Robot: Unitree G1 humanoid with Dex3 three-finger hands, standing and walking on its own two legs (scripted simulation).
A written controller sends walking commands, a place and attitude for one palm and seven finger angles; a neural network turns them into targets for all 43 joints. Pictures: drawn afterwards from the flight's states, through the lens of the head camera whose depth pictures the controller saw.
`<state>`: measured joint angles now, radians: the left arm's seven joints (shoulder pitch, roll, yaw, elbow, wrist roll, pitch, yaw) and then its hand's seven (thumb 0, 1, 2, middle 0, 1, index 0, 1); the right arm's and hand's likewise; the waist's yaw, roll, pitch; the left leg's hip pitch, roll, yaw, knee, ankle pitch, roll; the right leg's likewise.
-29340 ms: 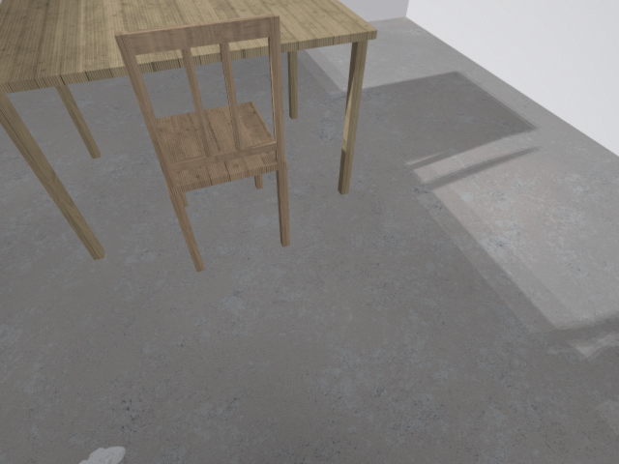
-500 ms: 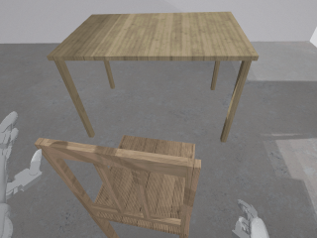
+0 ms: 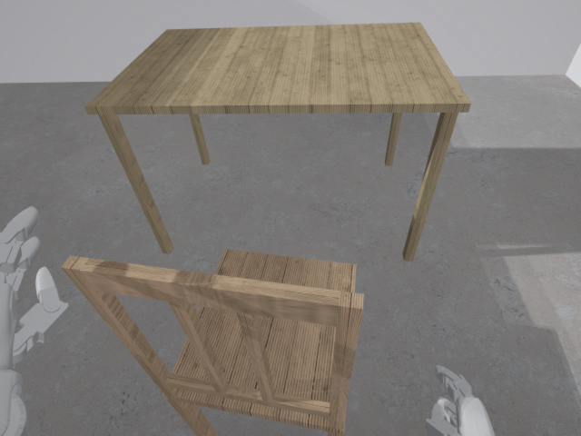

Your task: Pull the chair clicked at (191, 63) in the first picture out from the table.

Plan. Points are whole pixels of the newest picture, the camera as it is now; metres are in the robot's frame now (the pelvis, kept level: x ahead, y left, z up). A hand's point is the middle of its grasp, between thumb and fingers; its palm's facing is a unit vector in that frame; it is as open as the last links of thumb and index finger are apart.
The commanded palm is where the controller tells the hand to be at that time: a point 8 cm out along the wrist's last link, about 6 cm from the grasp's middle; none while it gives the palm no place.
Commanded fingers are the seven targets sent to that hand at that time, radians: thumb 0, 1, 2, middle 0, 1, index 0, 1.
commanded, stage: step back with the hand held close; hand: left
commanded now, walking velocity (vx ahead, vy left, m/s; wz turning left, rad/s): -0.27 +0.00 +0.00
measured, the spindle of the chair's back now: (204, 350) +0.26 +0.19 -0.08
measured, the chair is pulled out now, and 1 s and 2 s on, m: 0.58 0.58 0.58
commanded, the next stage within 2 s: stop stepping back and stand still in 1.24 s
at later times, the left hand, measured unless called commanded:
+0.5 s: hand (30, 360) +0.13 +0.28 +0.15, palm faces +0.44 -0.75 -0.50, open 7.4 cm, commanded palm +0.08 +0.30 +0.18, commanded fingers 0.00 0.90 0.90 -0.20 -0.30 -0.20 -0.30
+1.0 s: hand out of the picture +0.08 +0.27 +0.16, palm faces +0.41 -0.76 -0.50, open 7.4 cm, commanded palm +0.01 +0.31 +0.18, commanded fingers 0.00 0.90 0.90 -0.20 -0.30 -0.20 -0.30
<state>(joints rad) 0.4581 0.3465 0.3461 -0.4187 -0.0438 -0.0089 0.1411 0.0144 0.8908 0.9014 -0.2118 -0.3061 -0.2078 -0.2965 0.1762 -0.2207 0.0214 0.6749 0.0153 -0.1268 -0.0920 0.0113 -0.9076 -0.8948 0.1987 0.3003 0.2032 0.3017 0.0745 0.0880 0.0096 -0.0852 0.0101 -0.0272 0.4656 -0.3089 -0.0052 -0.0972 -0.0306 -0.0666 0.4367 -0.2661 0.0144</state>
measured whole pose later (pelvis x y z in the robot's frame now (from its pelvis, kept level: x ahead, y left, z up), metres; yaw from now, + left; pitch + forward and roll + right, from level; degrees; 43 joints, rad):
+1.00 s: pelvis -0.13 +0.01 -0.01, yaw +0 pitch +0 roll -1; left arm 0.52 0.43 0.42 -0.53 -0.03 -0.19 0.14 0.01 0.89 0.90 -0.21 -0.31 -0.21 -0.30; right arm 0.15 -0.17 0.03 0.63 -0.01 -0.16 -0.10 0.01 -0.90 -0.89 0.20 0.30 0.21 0.30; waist 0.04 0.00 0.07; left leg -0.42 0.01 -0.02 0.54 -0.13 0.01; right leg -0.32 0.00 0.00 0.58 -0.28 0.01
